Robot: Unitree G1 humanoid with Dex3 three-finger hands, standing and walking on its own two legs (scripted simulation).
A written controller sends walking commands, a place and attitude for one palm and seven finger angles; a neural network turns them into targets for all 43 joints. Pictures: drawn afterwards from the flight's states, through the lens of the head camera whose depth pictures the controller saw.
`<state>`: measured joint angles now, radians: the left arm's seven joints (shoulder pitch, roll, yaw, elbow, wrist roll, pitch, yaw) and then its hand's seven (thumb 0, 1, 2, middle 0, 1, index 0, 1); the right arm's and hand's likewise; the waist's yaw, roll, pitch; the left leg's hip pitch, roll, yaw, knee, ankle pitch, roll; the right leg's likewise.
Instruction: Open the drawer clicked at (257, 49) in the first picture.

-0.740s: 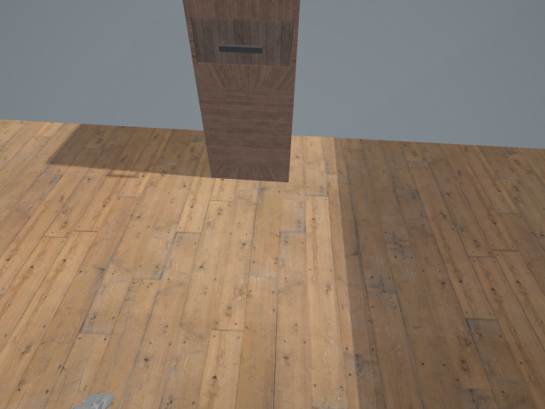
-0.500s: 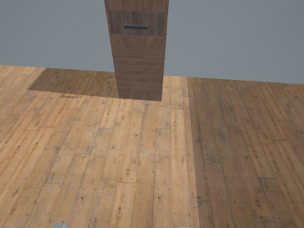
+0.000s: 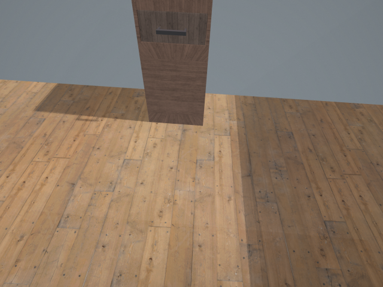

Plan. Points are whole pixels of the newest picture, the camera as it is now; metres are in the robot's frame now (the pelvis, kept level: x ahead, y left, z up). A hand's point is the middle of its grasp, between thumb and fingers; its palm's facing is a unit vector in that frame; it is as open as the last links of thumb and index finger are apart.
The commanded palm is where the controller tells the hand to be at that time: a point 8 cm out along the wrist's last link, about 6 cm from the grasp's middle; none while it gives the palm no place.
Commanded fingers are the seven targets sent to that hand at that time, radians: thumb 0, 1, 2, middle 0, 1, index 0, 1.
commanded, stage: stand and wait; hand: left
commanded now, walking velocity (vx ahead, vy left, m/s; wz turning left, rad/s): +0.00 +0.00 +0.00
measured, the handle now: (171, 30) +1.41 +0.20 -0.04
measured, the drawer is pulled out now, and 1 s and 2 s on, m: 0.00 0.00 0.00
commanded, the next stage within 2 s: look at it before walking up in 0.08 s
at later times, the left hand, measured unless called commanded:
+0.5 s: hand out of the picture +0.08 +0.25 -0.16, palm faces -0.03 -0.94 -0.33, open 7.4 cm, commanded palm none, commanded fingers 0.00 0.90 0.90 -0.20 -0.30 -0.20 -0.30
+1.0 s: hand out of the picture +0.07 +0.22 -0.17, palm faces +0.00 -0.97 -0.26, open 7.4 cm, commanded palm none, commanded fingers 0.00 0.90 0.90 -0.20 -0.30 -0.20 -0.30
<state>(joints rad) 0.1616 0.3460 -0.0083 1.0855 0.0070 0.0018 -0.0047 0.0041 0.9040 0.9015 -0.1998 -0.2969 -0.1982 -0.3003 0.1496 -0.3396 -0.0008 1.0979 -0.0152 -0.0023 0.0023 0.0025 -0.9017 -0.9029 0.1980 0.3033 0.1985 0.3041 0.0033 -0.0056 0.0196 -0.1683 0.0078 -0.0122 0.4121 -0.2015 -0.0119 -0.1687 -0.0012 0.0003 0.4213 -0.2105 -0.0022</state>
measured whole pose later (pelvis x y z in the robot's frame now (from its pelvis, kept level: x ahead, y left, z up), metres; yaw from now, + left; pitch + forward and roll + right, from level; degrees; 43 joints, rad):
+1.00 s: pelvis +0.03 +0.00 +0.00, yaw +0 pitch -1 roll -1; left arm 0.25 0.28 0.00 1.08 0.02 0.01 -0.01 0.00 0.91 0.90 -0.20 -0.30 -0.20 -0.30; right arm 0.22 -0.28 0.01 1.11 -0.03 0.02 0.01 0.00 -0.90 -0.90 0.19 0.30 0.20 0.30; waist 0.01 0.00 -0.04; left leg -0.20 0.03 0.00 0.54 -0.38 0.00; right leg -0.15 0.01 0.00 0.45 -0.28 -0.01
